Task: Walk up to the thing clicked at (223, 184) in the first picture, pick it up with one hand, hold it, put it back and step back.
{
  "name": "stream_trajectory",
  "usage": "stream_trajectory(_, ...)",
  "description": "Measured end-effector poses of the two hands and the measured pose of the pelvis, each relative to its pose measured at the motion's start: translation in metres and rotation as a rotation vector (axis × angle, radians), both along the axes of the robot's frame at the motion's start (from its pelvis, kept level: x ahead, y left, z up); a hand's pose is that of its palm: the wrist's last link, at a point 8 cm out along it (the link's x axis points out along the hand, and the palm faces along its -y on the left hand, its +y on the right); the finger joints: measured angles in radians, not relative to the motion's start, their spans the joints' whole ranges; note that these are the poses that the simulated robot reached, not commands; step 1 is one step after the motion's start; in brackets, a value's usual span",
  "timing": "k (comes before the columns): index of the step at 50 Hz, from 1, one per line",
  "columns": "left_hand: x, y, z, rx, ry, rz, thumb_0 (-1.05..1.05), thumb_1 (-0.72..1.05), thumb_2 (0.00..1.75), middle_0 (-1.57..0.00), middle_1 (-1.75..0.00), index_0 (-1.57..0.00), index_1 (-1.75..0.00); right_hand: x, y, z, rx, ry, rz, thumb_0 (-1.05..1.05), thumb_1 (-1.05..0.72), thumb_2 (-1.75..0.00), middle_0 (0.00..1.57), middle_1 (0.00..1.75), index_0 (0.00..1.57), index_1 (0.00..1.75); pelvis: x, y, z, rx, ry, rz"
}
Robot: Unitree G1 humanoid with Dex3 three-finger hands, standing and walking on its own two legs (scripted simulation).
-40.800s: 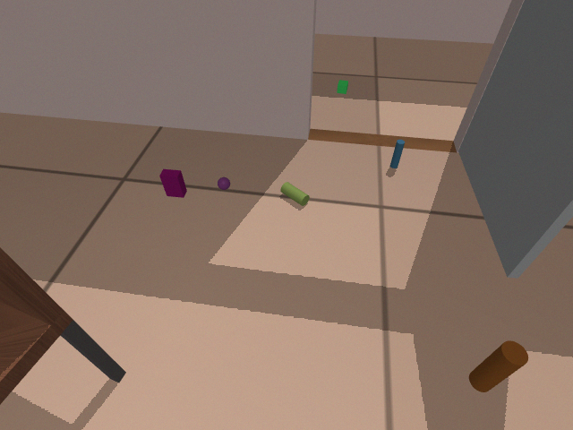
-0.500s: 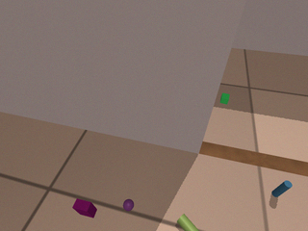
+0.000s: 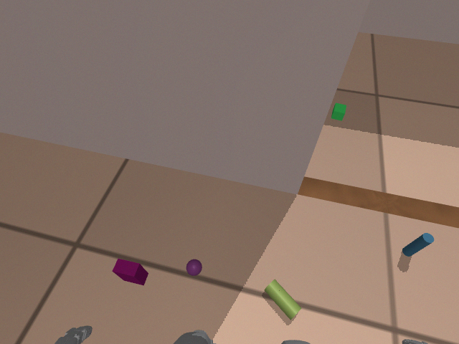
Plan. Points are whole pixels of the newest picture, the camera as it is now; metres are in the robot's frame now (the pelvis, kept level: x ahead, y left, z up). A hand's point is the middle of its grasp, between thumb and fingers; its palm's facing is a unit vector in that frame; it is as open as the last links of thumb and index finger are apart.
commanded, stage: step back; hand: left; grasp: from above
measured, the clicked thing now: (194, 267) +0.45 +0.18 -0.73
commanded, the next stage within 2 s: none
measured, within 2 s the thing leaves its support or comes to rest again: neither
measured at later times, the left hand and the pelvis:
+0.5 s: hand out of the picture -0.03 +0.27 -0.16, palm faces -0.11 -0.91 -0.39, open 7.4 cm; pelvis -0.12 +0.00 -0.01, yaw -6 degrees
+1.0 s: hand out of the picture -0.13 +0.26 -0.15, palm faces +0.00 -0.93 -0.36, open 7.4 cm; pelvis -0.26 +0.01 -0.01, yaw +1 degrees
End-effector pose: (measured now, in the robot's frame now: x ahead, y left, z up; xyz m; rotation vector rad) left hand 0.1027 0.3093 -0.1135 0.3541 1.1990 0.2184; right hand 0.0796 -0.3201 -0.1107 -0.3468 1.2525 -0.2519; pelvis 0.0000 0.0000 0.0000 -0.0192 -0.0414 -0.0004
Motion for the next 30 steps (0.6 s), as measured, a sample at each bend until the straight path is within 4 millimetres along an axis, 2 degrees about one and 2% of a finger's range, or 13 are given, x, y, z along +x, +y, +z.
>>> stream_trajectory(3,0.005,0.014,-0.008,-0.005,-0.03,-0.015,0.01,0.9,0.89,-0.2,-0.3,-0.21,-0.3,-0.016,0.008,0.0,-0.022,0.005,-0.005,0.0,-0.9,-0.9,0.2,0.3,0.2,0.3,-0.007,0.013,-0.008,0.005,-0.001,0.005)
stream_trajectory(6,0.008,0.021,-0.01,-0.002,-0.051,-0.024,0.01,0.9,0.89,-0.2,-0.3,-0.2,-0.3,-0.035,0.019,0.004,-0.024,0.018,-0.003,0.0,-0.9,-0.9,0.2,0.3,0.2,0.3,-0.019,0.019,-0.007,-0.003,-0.004,-0.006)
stream_trajectory(11,-0.009,0.022,-0.006,-0.016,-0.05,-0.045,0.01,0.9,0.89,-0.2,-0.3,-0.2,-0.3,-0.059,0.031,0.014,-0.028,0.024,-0.004,0.0,-0.9,-0.89,0.2,0.3,0.21,0.3,-0.039,0.022,0.003,-0.012,0.014,-0.023)
stream_trajectory(18,-0.067,0.018,-0.012,-0.006,0.036,-0.075,0.01,0.9,0.89,-0.2,-0.3,-0.2,-0.3,-0.074,0.03,0.013,-0.019,-0.096,-0.019,0.0,-0.9,-0.89,0.21,0.3,0.21,0.3,-0.072,0.018,-0.002,0.009,0.003,-0.081)
stream_trajectory(24,-0.12,0.003,-0.011,0.015,0.056,-0.082,0.01,0.9,0.89,-0.2,-0.3,-0.2,-0.3,-0.105,0.009,-0.006,0.01,-0.147,-0.018,0.0,-0.9,-0.89,0.21,0.3,0.21,0.3,-0.114,0.003,-0.015,0.029,-0.012,-0.116)
stream_trajectory(27,-0.158,-0.008,0.001,0.02,0.063,-0.061,0.01,0.9,0.89,-0.2,-0.3,-0.2,-0.3,-0.127,-0.001,-0.013,0.027,-0.133,-0.041,0.0,-0.9,-0.89,0.21,0.3,0.21,0.3,-0.133,-0.005,-0.012,0.002,-0.028,-0.086)
stream_trajectory(30,-0.189,-0.012,0.018,0.036,0.073,-0.032,0.01,0.9,0.89,-0.2,-0.3,-0.21,-0.3,-0.152,-0.006,-0.008,0.044,-0.092,-0.051,0.0,-0.9,-0.89,0.2,0.3,0.2,0.3,-0.145,-0.011,0.001,0.065,-0.02,-0.104)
